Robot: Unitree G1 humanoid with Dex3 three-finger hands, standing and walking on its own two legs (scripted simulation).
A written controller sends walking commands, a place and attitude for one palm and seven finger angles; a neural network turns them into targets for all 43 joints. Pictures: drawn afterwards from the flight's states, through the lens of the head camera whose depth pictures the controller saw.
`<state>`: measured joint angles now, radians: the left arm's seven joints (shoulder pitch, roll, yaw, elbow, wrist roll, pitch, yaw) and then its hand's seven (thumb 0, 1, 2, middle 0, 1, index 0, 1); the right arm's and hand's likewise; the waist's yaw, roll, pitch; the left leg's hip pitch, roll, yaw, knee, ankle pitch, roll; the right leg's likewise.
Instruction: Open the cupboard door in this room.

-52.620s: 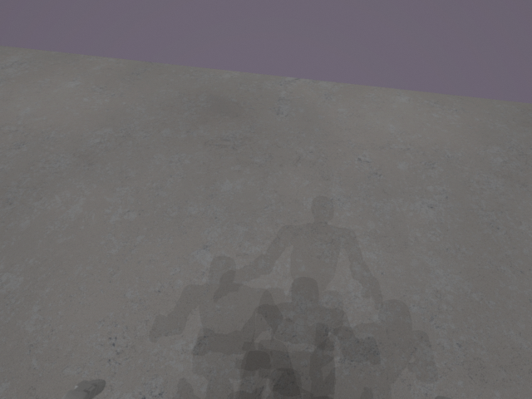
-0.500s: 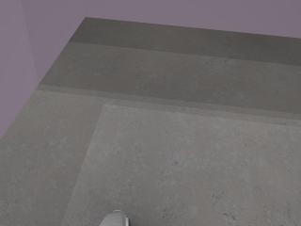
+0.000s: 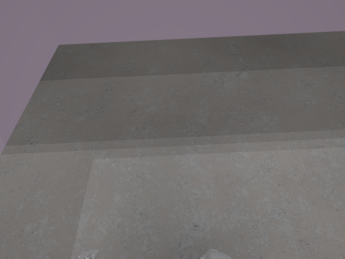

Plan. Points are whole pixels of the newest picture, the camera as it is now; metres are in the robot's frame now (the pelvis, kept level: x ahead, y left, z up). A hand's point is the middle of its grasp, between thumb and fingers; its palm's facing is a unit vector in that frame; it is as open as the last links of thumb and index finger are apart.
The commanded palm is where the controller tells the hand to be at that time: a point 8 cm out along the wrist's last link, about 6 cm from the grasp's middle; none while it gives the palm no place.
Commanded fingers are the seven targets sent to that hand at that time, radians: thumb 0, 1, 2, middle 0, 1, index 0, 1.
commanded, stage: turn to face it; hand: left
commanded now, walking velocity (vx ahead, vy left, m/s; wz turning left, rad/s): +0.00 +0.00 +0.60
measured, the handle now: out of the picture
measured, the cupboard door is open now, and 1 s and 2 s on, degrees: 41 41 41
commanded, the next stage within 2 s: none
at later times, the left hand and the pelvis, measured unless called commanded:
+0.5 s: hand (94, 248) +0.17 +0.22 -0.16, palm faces +0.27 -0.94 -0.23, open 7.4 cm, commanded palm none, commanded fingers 0.00 0.90 0.90 -0.20 -0.30 -0.20 -0.30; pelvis +0.13 +0.01 +0.01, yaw +15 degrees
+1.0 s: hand out of the picture +0.10 +0.14 -0.16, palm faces +0.59 -0.77 -0.24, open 7.4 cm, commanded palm none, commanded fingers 0.00 0.90 0.90 -0.20 -0.30 -0.20 -0.30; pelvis +0.19 -0.03 +0.01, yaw +37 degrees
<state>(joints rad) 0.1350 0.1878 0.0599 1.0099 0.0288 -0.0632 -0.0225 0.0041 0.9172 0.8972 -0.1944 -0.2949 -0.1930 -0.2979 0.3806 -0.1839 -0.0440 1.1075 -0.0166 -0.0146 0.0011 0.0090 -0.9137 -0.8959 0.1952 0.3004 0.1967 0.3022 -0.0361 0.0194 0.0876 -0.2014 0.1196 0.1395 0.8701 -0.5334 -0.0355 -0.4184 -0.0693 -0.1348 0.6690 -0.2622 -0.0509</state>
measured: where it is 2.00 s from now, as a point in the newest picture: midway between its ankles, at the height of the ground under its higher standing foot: (186, 241)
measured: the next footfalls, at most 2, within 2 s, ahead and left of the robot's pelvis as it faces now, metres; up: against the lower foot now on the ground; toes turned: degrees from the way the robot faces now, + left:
left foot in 0.32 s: +0.19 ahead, +0.13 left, +0.00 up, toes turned +19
right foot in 0.66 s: +0.23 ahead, -0.13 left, +0.00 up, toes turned +19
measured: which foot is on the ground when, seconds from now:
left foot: up 0.00-0.30, down 0.32-0.66, up 0.68-1.00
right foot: down 0.00-0.30, up 0.32-0.64, down 0.66-1.00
